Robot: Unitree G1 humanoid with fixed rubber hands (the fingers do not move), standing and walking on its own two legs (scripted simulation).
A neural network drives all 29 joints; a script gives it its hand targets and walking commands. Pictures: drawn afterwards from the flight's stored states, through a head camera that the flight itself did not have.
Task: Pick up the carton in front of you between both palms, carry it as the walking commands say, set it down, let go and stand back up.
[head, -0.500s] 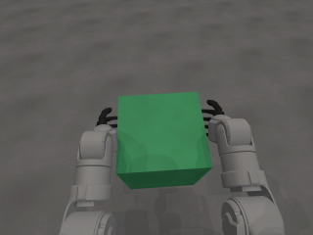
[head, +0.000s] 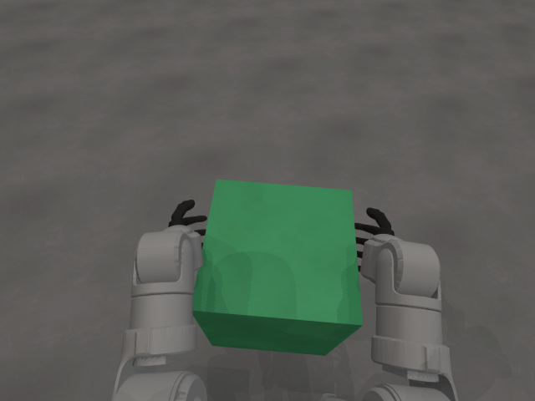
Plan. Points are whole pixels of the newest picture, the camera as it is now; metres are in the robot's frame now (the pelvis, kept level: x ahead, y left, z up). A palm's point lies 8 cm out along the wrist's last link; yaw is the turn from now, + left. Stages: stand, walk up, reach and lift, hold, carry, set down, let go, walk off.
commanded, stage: carry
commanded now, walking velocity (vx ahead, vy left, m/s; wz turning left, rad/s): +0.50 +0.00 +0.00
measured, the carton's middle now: (275, 275) +0.34 -0.01 -0.03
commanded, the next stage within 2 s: none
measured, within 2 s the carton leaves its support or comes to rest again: neither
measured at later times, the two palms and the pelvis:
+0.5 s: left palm (198, 134) +0.58 +0.13 +0.08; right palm (342, 131) +0.61 -0.15 +0.08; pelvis +0.31 -0.03 -0.01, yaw +3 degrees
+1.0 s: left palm (209, 50) +0.94 +0.14 +0.08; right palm (317, 49) +0.94 -0.14 +0.09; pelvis +0.64 +0.00 -0.01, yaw +0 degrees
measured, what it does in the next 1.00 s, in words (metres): walks ahead: right foot, then left foot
